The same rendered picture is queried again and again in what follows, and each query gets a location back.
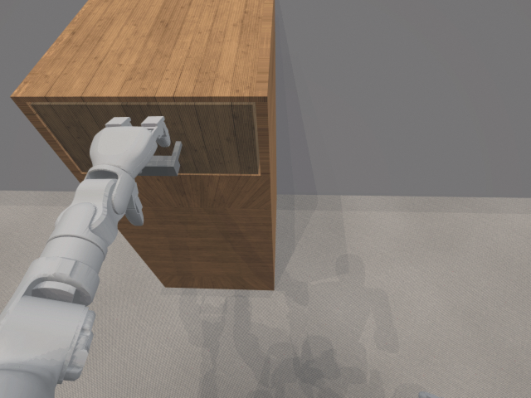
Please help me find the robot left forearm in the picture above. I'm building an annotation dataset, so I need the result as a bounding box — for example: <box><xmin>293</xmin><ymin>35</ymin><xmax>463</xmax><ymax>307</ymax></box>
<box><xmin>0</xmin><ymin>164</ymin><xmax>134</xmax><ymax>334</ymax></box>

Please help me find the handle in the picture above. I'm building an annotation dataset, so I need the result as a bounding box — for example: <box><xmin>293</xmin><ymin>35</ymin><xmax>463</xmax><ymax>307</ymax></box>
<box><xmin>137</xmin><ymin>141</ymin><xmax>182</xmax><ymax>176</ymax></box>

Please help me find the left robot upper arm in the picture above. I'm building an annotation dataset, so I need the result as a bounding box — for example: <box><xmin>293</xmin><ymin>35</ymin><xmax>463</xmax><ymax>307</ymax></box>
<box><xmin>0</xmin><ymin>295</ymin><xmax>96</xmax><ymax>398</ymax></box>

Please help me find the drawer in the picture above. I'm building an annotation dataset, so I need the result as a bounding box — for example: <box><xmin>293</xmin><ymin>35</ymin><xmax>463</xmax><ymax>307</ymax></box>
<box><xmin>31</xmin><ymin>102</ymin><xmax>260</xmax><ymax>174</ymax></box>

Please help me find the robot left hand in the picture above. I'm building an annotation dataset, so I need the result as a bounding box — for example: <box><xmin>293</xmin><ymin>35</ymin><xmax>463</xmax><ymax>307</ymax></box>
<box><xmin>90</xmin><ymin>116</ymin><xmax>171</xmax><ymax>226</ymax></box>

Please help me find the cabinet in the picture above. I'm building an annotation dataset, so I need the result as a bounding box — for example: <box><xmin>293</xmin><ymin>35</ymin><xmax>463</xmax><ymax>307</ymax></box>
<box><xmin>10</xmin><ymin>0</ymin><xmax>277</xmax><ymax>290</ymax></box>

